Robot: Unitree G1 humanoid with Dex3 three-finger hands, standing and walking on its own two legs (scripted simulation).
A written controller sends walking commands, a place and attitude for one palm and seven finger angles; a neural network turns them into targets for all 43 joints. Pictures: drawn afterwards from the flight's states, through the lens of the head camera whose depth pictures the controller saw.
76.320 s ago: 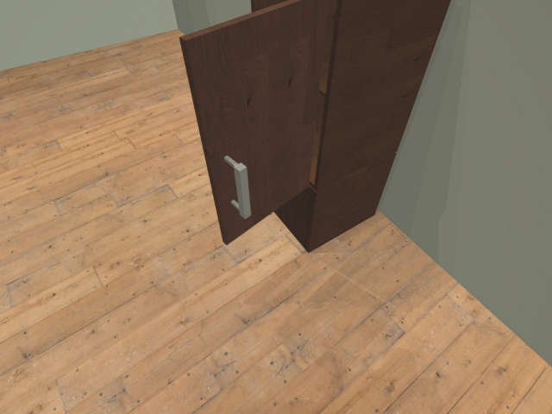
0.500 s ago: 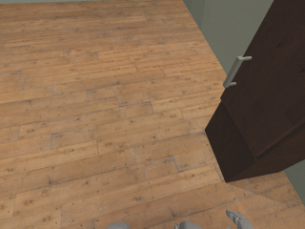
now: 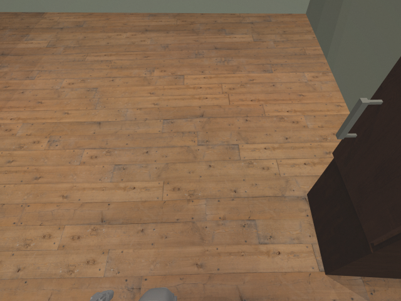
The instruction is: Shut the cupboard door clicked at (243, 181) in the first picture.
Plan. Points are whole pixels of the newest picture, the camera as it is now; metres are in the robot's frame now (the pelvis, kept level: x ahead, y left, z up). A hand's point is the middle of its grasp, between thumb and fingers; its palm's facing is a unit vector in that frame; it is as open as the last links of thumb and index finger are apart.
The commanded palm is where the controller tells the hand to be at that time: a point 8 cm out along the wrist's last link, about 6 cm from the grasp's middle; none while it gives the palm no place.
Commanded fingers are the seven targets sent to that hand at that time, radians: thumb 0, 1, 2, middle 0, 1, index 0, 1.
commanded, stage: walk to a spot facing it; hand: left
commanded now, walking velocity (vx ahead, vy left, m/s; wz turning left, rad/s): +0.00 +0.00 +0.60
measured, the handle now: (357, 120) +0.64 -0.49 -0.11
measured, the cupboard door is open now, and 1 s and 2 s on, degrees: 3 3 3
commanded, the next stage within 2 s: turn to face it in 1.46 s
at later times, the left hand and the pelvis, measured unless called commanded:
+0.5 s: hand out of the picture +0.14 +0.24 -0.15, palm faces +0.25 -0.93 -0.28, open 7.4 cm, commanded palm none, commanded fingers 0.00 0.90 0.90 -0.20 -0.30 -0.20 -0.30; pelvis +0.09 +0.00 -0.01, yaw +16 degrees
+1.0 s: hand out of the picture +0.08 +0.22 -0.19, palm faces +0.60 -0.78 -0.19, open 7.4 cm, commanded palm none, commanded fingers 0.00 0.90 0.90 -0.20 -0.30 -0.20 -0.30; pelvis +0.25 +0.11 -0.02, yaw +33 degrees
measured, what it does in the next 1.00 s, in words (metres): walks ahead, turning left: left foot, then right foot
